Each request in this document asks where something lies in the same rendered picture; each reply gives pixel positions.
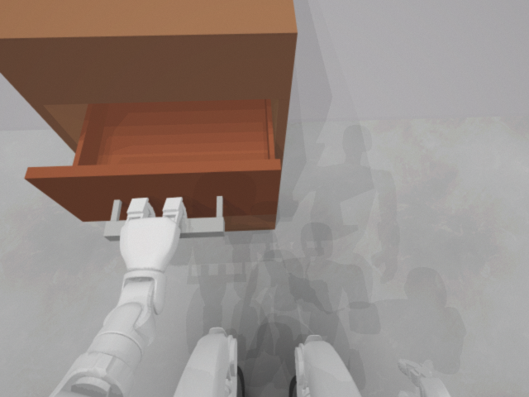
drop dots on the drawer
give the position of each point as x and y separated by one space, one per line
196 150

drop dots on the left robot thigh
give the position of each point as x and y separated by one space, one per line
213 360

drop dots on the handle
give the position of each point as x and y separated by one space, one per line
190 227

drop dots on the robot left forearm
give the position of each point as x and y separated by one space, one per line
107 368

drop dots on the robot left hand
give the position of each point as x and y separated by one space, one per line
149 242

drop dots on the right robot thigh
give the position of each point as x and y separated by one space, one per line
319 367

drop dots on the robot thigh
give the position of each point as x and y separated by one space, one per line
319 367
213 360

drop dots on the cabinet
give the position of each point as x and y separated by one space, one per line
62 55

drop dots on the robot right hand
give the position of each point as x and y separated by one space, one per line
421 377

